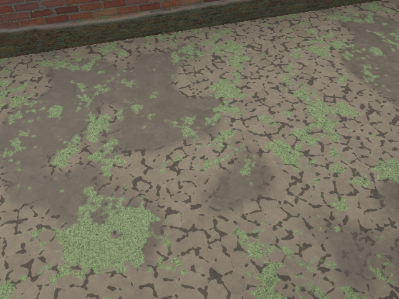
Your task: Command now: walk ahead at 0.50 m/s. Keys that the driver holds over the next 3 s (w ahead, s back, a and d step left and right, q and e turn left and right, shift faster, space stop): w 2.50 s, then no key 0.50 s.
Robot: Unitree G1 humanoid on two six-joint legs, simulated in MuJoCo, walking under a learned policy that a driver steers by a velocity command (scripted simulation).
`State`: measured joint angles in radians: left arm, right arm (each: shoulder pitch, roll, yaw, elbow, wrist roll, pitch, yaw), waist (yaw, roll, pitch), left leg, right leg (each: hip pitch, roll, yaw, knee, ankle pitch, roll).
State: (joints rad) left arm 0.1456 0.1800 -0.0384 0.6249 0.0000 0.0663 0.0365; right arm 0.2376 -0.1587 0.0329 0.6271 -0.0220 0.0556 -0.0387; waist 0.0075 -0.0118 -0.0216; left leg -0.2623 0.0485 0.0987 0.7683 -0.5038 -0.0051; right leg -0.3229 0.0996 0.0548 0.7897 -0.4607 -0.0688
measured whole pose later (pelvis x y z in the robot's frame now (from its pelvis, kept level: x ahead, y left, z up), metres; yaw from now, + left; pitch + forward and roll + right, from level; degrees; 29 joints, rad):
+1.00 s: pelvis -0.01 +0.01 +0.00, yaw +0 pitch -1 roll +0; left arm 0.14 0.17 -0.05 0.62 0.01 0.06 0.04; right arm 0.24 -0.16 0.04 0.62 -0.02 0.05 -0.03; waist 0.00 -0.01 -0.02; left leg -0.25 0.03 0.10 0.73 -0.47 0.01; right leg -0.31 0.08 0.05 0.76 -0.43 -0.05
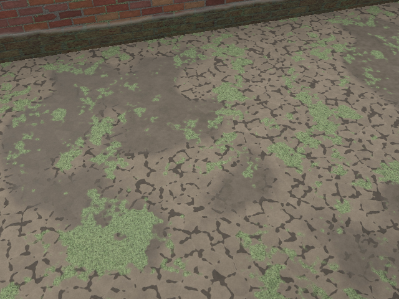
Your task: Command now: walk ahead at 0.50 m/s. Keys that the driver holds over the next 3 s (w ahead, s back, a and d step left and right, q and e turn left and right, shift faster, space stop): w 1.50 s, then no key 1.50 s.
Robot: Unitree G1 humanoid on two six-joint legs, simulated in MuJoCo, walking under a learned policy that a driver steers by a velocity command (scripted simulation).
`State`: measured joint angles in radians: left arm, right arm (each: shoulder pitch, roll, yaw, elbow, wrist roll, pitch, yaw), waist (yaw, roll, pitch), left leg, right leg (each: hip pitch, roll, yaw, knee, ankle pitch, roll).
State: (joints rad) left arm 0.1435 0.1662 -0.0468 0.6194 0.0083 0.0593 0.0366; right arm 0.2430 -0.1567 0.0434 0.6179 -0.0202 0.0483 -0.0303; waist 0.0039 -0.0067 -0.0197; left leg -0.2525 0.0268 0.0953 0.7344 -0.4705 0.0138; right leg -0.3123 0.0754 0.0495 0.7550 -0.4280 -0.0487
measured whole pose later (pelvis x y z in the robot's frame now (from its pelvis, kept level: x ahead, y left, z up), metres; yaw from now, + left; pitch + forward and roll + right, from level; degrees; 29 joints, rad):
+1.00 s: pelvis -0.01 +0.01 +0.00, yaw +0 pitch -1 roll +0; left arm 0.15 0.17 -0.05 0.63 0.00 0.04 0.03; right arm 0.24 -0.14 0.05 0.59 -0.02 0.03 -0.01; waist 0.00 -0.01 -0.02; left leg -0.25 0.02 0.09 0.70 -0.44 0.02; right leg -0.30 0.07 0.05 0.71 -0.40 -0.04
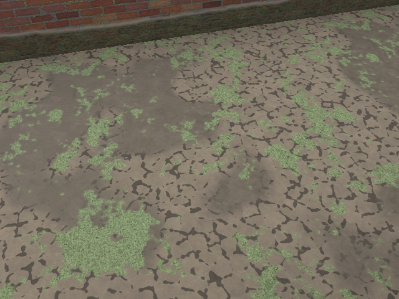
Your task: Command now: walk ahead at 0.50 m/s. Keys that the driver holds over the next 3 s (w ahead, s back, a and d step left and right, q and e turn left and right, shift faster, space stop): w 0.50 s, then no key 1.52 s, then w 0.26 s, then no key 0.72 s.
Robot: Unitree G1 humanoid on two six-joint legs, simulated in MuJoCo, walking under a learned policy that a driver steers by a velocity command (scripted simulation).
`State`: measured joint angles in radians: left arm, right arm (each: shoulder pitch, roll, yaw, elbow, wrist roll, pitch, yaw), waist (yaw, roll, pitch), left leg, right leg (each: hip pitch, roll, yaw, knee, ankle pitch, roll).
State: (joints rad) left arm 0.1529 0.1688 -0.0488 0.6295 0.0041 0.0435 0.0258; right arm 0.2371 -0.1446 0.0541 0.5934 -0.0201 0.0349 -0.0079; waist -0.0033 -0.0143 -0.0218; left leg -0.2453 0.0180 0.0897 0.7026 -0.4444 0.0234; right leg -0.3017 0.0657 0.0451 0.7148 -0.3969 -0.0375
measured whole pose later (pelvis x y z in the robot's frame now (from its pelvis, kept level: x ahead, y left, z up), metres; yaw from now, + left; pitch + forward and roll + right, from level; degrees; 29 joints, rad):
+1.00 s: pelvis +0.02 +0.01 +0.02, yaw +1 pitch +0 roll +0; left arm 0.21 0.18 -0.04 0.78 -0.02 0.06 0.06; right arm 0.31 -0.17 0.05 0.72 0.00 0.04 -0.03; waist 0.00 -0.01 -0.01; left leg -0.11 -0.01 0.08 0.40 -0.30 0.03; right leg -0.17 0.04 0.05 0.43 -0.27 -0.03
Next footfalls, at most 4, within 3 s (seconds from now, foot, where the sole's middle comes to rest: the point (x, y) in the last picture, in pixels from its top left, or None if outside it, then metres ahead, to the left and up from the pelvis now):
none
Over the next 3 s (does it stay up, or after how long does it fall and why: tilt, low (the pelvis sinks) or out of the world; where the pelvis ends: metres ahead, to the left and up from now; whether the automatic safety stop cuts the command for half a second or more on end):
stays up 0.03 0.00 0.03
